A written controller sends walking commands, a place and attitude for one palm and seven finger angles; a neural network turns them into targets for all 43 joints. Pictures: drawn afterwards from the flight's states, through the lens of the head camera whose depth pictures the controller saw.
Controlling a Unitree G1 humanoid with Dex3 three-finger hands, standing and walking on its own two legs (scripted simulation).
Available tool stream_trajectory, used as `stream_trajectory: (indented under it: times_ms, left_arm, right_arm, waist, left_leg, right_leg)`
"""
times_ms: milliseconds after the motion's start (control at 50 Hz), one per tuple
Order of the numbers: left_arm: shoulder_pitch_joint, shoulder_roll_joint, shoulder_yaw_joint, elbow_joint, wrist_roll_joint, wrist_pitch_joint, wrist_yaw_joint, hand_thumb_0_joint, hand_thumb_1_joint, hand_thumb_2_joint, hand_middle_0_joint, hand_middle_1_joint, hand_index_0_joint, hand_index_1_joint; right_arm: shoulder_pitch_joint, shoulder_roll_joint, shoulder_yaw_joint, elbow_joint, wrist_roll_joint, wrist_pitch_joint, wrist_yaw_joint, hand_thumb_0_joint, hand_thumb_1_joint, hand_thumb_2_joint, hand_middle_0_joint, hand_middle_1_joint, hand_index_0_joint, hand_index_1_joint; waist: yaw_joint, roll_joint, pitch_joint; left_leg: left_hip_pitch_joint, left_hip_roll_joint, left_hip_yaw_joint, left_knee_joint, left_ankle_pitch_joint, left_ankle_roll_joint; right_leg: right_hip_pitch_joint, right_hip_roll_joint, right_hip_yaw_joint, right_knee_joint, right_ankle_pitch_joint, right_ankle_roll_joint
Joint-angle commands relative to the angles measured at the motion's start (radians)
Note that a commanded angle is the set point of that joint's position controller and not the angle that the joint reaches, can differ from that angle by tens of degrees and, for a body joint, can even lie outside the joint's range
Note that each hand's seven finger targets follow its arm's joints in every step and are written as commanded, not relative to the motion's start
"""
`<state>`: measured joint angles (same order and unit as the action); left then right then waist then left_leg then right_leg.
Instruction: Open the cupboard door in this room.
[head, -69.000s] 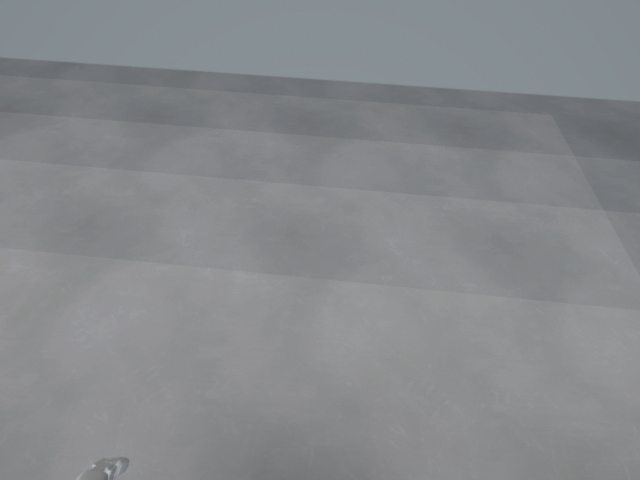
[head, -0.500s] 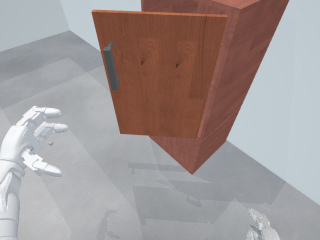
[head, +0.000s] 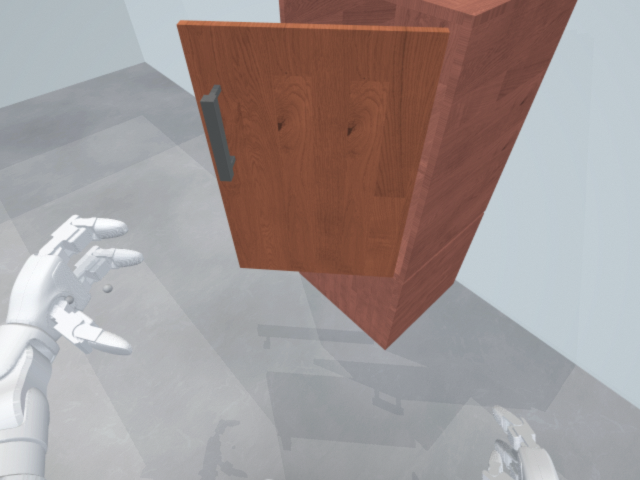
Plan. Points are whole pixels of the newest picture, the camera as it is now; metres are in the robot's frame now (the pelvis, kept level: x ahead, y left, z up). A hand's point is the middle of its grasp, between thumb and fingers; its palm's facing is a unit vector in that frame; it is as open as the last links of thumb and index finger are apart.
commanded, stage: move the hooked fingers beside the handle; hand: left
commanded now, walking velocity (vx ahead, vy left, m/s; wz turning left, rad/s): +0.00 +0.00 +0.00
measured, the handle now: (221, 134) +0.63 +0.23 +0.09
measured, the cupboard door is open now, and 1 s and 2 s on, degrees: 42 42 42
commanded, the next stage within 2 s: none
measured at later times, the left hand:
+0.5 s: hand (137, 225) +0.39 +0.28 +0.11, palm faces +0.00 -1.00 +0.01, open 14.0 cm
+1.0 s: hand (162, 185) +0.47 +0.28 +0.11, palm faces +0.00 -1.00 +0.00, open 14.0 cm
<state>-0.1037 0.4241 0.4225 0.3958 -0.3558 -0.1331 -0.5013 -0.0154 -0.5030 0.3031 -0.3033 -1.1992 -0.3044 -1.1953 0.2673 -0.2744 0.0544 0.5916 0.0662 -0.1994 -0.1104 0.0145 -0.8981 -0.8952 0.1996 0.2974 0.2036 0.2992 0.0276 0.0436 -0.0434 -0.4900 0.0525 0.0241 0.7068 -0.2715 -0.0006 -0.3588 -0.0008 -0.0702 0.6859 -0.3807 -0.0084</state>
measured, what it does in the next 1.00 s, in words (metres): stands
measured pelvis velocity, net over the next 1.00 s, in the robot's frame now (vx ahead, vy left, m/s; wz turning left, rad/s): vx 0.00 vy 0.02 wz -0.04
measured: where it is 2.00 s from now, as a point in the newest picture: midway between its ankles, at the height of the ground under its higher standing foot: outside the picture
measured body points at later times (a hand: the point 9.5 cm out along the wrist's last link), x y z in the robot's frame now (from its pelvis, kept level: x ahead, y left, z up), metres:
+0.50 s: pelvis +0.00 +0.01 -0.01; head +0.05 +0.02 +0.44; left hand +0.39 +0.34 +0.11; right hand +0.09 -0.26 -0.11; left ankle +0.06 +0.12 -0.72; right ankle -0.02 -0.11 -0.72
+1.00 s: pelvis +0.00 +0.02 -0.02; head +0.09 +0.04 +0.42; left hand +0.47 +0.33 +0.11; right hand +0.03 -0.26 -0.12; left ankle +0.06 +0.12 -0.72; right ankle -0.02 -0.11 -0.72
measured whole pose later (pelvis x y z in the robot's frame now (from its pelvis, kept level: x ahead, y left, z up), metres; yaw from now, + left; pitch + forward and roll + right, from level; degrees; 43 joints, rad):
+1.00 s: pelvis +0.00 +0.02 -0.02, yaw -2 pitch +14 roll -3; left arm -0.85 0.66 0.46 1.18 -0.15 -0.28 -0.46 -0.02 -0.50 0.30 -0.30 -1.20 -0.30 -1.20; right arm 0.37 -0.29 0.05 0.64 0.03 -0.01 -0.08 0.01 -0.90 -0.89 0.20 0.30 0.20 0.30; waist -0.11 0.01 -0.07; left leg -0.78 0.07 0.04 0.86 -0.33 0.03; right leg -0.63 0.01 -0.05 0.80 -0.41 0.02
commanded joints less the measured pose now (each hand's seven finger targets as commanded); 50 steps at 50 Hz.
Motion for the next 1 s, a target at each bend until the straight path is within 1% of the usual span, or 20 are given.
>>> stream_trajectory:
  times_ms: [0,40,140,180,220,280,320,360,400,440,480,560,580,620,680,800,860,880,940,980]
  left_arm:
    - [-0.387,0.298,0.089,-0.143,-0.022,-0.060,0.007,0.000,-0.500,0.300,-0.300,-1.200,-0.300,-1.200]
    - [-0.456,0.314,0.084,-0.108,-0.009,-0.067,0.004,0.000,-0.500,0.300,-0.300,-1.200,-0.300,-1.200]
    - [-0.557,0.317,0.058,-0.014,0.007,-0.090,-0.006,0.000,-0.500,0.300,-0.300,-1.200,-0.300,-1.200]
    - [-0.575,0.347,0.074,0.057,0.009,-0.088,-0.007,0.000,-0.500,0.300,-0.300,-1.200,-0.300,-1.200]
    - [-0.642,0.360,0.065,0.114,0.026,-0.086,-0.005,0.000,-0.500,0.300,-0.300,-1.200,-0.300,-1.200]
    - [-0.681,0.382,0.074,0.148,0.038,-0.102,0.003,0.000,-0.500,0.300,-0.300,-1.200,-0.300,-1.200]
    - [-0.744,0.393,0.076,0.186,0.047,-0.115,0.008,0.000,-0.500,0.300,-0.300,-1.200,-0.300,-1.200]
    - [-0.743,0.400,0.081,0.206,0.057,-0.130,0.007,0.000,-0.500,0.300,-0.300,-1.200,-0.300,-1.200]
    - [-0.747,0.431,0.107,0.230,0.059,-0.143,0.009,0.000,-0.500,0.300,-0.300,-1.200,-0.300,-1.200]
    - [-0.812,0.402,0.066,0.262,0.069,-0.143,0.006,0.000,-0.500,0.300,-0.300,-1.200,-0.300,-1.200]
    - [-0.835,0.417,0.075,0.276,0.073,-0.153,0.012,0.000,-0.500,0.300,-0.300,-1.200,-0.300,-1.200]
    - [-0.869,0.439,0.091,0.321,0.087,-0.168,0.018,0.000,-0.500,0.300,-0.300,-1.200,-0.300,-1.200]
    - [-0.884,0.454,0.099,0.333,0.089,-0.173,0.020,0.000,-0.500,0.300,-0.300,-1.200,-0.300,-1.200]
    - [-0.913,0.471,0.106,0.364,0.099,-0.179,0.021,0.000,-0.500,0.300,-0.300,-1.200,-0.300,-1.200]
    - [-0.993,0.432,0.060,0.368,0.110,-0.194,0.026,0.000,-0.500,0.300,-0.300,-1.200,-0.300,-1.200]
    - [-1.091,0.514,0.088,0.492,0.149,-0.204,0.038,0.000,-0.500,0.300,-0.300,-1.200,-0.300,-1.200]
    - [-1.128,0.497,0.064,0.530,0.163,-0.211,0.044,0.000,-0.500,0.300,-0.300,-1.200,-0.300,-1.200]
    - [-1.148,0.522,0.085,0.547,0.160,-0.215,0.047,0.000,-0.500,0.300,-0.300,-1.200,-0.300,-1.200]
    - [-1.203,0.541,0.074,0.573,0.181,-0.214,0.047,0.000,-0.500,0.300,-0.300,-1.200,-0.300,-1.200]
    - [-1.222,0.580,0.096,0.615,0.184,-0.210,0.049,0.000,-0.500,0.300,-0.300,-1.200,-0.300,-1.200]
  right_arm:
    - [-0.057,-0.140,-0.059,-0.130,-0.001,-0.048,-0.019,0.000,-0.900,-0.900,0.200,0.300,0.200,0.300]
    - [-0.048,-0.143,-0.058,-0.120,-0.002,-0.042,-0.022,0.000,-0.900,-0.900,0.200,0.300,0.200,0.300]
    - [-0.031,-0.147,-0.059,-0.109,-0.003,-0.028,-0.022,0.000,-0.900,-0.900,0.200,0.300,0.200,0.300]
    - [-0.020,-0.154,-0.060,-0.100,-0.002,-0.016,-0.022,0.000,-0.900,-0.900,0.200,0.300,0.200,0.300]
    - [-0.012,-0.158,-0.059,-0.096,-0.002,-0.004,-0.018,0.000,-0.900,-0.900,0.200,0.300,0.200,0.300]
    - [0.011,-0.163,-0.063,-0.100,-0.007,0.011,-0.012,0.000,-0.900,-0.900,0.200,0.300,0.200,0.300]
    - [0.030,-0.168,-0.069,-0.092,-0.009,0.021,-0.010,0.000,-0.900,-0.900,0.200,0.300,0.200,0.300]
    - [0.045,-0.170,-0.072,-0.095,-0.011,0.031,-0.003,0.000,-0.900,-0.900,0.200,0.300,0.200,0.300]
    - [0.058,-0.175,-0.077,-0.093,-0.012,0.044,-0.001,0.000,-0.900,-0.900,0.200,0.300,0.200,0.300]
    - [0.069,-0.175,-0.076,-0.086,-0.011,0.055,0.002,0.000,-0.900,-0.900,0.200,0.300,0.200,0.300]
    - [0.086,-0.180,-0.080,-0.084,-0.014,0.064,0.003,0.000,-0.900,-0.900,0.200,0.300,0.200,0.300]
    - [0.115,-0.185,-0.086,-0.075,-0.018,0.084,0.009,0.000,-0.900,-0.900,0.200,0.300,0.200,0.300]
    - [0.124,-0.189,-0.086,-0.071,-0.021,0.089,0.008,0.000,-0.900,-0.900,0.200,0.300,0.200,0.300]
    - [0.135,-0.190,-0.086,-0.064,-0.021,0.100,0.010,0.000,-0.900,-0.900,0.200,0.300,0.200,0.300]
    - [0.149,-0.187,-0.089,-0.057,-0.024,0.112,0.012,0.000,-0.900,-0.900,0.200,0.300,0.200,0.300]
    - [0.186,-0.201,-0.087,-0.034,-0.032,0.142,0.013,0.000,-0.900,-0.900,0.200,0.300,0.200,0.300]
    - [0.197,-0.201,-0.086,-0.031,-0.034,0.153,0.017,0.000,-0.900,-0.900,0.200,0.300,0.200,0.300]
    - [0.210,-0.204,-0.086,-0.025,-0.037,0.158,0.015,0.000,-0.900,-0.900,0.200,0.300,0.200,0.300]
    - [0.223,-0.208,-0.085,-0.019,-0.038,0.168,0.015,0.000,-0.900,-0.900,0.200,0.300,0.200,0.300]
    - [0.238,-0.212,-0.081,-0.015,-0.041,0.176,0.014,0.000,-0.900,-0.900,0.200,0.300,0.200,0.300]
  waist:
    - [-0.034,0.003,-0.173]
    - [-0.039,0.036,-0.193]
    - [-0.043,0.038,-0.241]
    - [-0.044,0.007,-0.228]
    - [-0.051,0.033,-0.214]
    - [-0.045,0.039,-0.270]
    - [-0.060,0.018,-0.292]
    - [-0.053,0.055,-0.317]
    - [-0.050,0.040,-0.334]
    - [-0.072,0.059,-0.301]
    - [-0.071,0.040,-0.320]
    - [-0.073,0.071,-0.350]
    - [-0.080,0.035,-0.356]
    - [-0.081,0.066,-0.356]
    - [-0.105,0.081,-0.356]
    - [-0.124,0.079,-0.382]
    - [-0.139,0.112,-0.373]
    - [-0.145,0.065,-0.380]
    - [-0.155,0.112,-0.403]
    - [-0.164,0.084,-0.402]
  left_leg:
    - [0.199,-0.050,-0.029,-0.075,0.071,0.033]
    - [0.199,-0.051,-0.033,-0.073,0.064,0.031]
    - [0.207,-0.050,-0.039,-0.060,0.080,0.032]
    - [0.177,-0.049,-0.035,-0.050,0.071,0.033]
    - [0.158,-0.047,-0.039,-0.053,0.053,0.030]
    - [0.167,-0.047,-0.041,-0.042,0.079,0.033]
    - [0.170,-0.042,-0.042,-0.033,0.094,0.034]
    - [0.181,-0.042,-0.043,-0.029,0.106,0.030]
    - [0.174,-0.039,-0.042,-0.023,0.127,0.032]
    - [0.168,-0.035,-0.047,-0.024,0.107,0.031]
    - [0.172,-0.035,-0.051,-0.020,0.108,0.034]
    - [0.192,-0.029,-0.057,-0.012,0.137,0.028]
    - [0.179,-0.028,-0.057,-0.004,0.142,0.034]
    - [0.180,-0.026,-0.060,-0.003,0.157,0.029]
    - [0.205,-0.020,-0.071,0.004,0.153,0.029]
    - [0.178,-0.014,-0.076,0.024,0.155,0.028]
    - [0.186,-0.011,-0.079,0.034,0.142,0.025]
    - [0.171,-0.010,-0.081,0.042,0.148,0.031]
    - [0.175,-0.008,-0.086,0.051,0.154,0.027]
    - [0.138,-0.009,-0.081,0.067,0.156,0.032]
  right_leg:
    - [-0.093,0.027,0.055,-0.134,0.183,0.005]
    - [-0.099,0.025,0.054,-0.128,0.169,0.001]
    - [-0.104,0.027,0.051,-0.109,0.183,-0.004]
    - [-0.105,0.027,0.057,-0.109,0.175,-0.003]
    - [-0.133,0.026,0.050,-0.102,0.153,-0.005]
    - [-0.122,0.031,0.048,-0.084,0.169,-0.010]
    - [-0.134,0.034,0.045,-0.074,0.192,-0.006]
    - [-0.142,0.036,0.038,-0.060,0.198,-0.010]
    - [-0.133,0.040,0.039,-0.052,0.221,-0.011]
    - [-0.177,0.042,0.031,-0.050,0.199,-0.010]
    - [-0.183,0.047,0.029,-0.046,0.188,-0.013]
    - [-0.203,0.049,0.024,-0.032,0.206,-0.014]
    - [-0.200,0.053,0.025,-0.030,0.211,-0.013]
    - [-0.211,0.051,0.024,-0.023,0.222,-0.014]
    - [-0.264,0.056,0.018,-0.018,0.192,-0.015]
    - [-0.296,0.053,0.021,-0.003,0.189,-0.011]
    - [-0.340,0.054,0.021,0.000,0.165,-0.010]
    - [-0.329,0.058,0.021,0.003,0.174,-0.010]
    - [-0.358,0.055,0.022,0.012,0.171,-0.008]
    - [-0.350,0.058,0.026,0.018,0.180,-0.007]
